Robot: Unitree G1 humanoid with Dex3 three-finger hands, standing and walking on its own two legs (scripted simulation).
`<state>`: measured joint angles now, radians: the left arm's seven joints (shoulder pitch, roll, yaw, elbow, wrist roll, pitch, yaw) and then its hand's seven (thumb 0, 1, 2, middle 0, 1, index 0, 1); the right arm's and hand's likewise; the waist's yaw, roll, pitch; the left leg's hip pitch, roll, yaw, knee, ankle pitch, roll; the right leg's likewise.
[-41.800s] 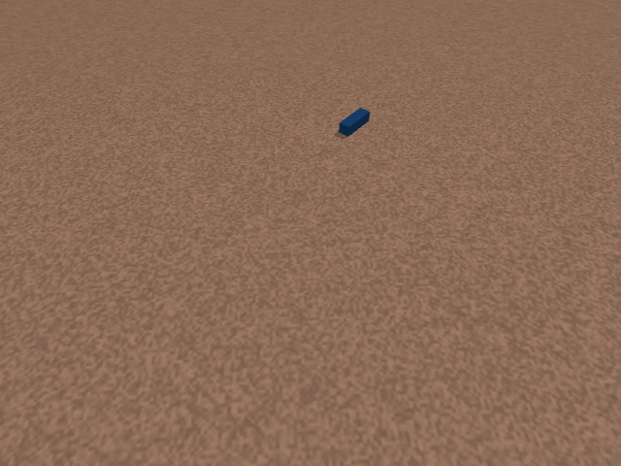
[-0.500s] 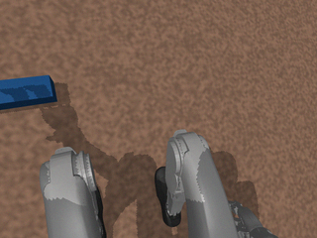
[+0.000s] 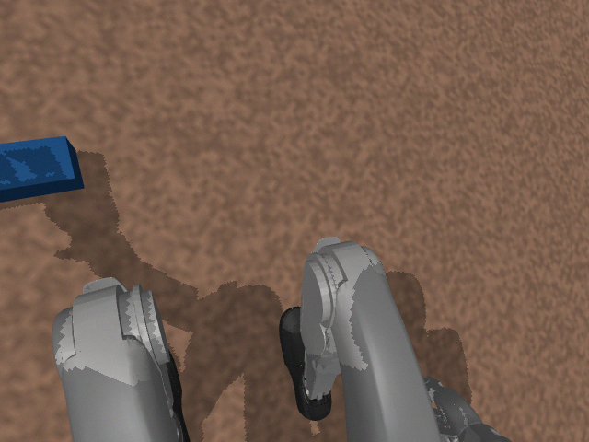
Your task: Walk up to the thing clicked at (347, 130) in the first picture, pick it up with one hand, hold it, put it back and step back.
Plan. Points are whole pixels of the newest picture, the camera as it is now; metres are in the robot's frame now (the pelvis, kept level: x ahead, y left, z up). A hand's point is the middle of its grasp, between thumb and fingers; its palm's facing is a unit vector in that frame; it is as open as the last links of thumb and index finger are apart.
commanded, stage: rise first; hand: left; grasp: from above
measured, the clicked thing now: out of the picture +0.49 +0.36 -0.29
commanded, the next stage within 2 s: approach in 1.48 s
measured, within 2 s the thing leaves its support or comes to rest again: neither
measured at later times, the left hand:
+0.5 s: hand out of the picture +0.43 +0.39 -0.18, palm faces -0.47 -0.12 -0.87, open 14.2 cm
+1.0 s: hand out of the picture +0.43 +0.39 -0.18, palm faces -0.46 -0.11 -0.88, open 14.2 cm
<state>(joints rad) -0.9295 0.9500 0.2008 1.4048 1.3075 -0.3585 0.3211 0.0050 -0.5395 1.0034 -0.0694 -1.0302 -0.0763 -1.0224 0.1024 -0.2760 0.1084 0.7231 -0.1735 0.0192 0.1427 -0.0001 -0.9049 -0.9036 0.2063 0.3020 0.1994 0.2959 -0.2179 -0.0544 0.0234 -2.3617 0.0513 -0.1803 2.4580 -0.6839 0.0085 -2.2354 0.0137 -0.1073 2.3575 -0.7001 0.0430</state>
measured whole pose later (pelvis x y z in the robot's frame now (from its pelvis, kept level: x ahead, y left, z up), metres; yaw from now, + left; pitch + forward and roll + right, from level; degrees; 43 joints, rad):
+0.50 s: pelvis +0.00 +0.00 +0.00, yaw -1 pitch +32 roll -11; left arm -0.95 1.00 0.21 1.44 1.31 -0.38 0.31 0.00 -0.55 1.01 -0.07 -1.03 -0.08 -1.03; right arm 0.09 -0.28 0.14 0.72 -0.19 0.02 0.15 0.00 -0.91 -0.90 0.21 0.30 0.20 0.30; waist -0.23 -0.07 0.04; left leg -2.37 0.05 -0.20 2.48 -0.69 0.01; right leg -2.23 0.02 -0.12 2.37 -0.70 0.05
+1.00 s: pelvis +0.00 +0.00 +0.00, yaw -1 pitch +31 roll -12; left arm -0.95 0.99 0.20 1.44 1.31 -0.35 0.32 0.00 -0.55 1.01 -0.08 -1.04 -0.08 -1.04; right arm 0.10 -0.27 0.14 0.71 -0.18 0.01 0.16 0.00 -0.91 -0.90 0.21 0.30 0.20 0.30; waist -0.24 -0.06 0.03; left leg -2.37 0.04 -0.20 2.48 -0.68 0.01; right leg -2.23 0.02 -0.12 2.37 -0.70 0.05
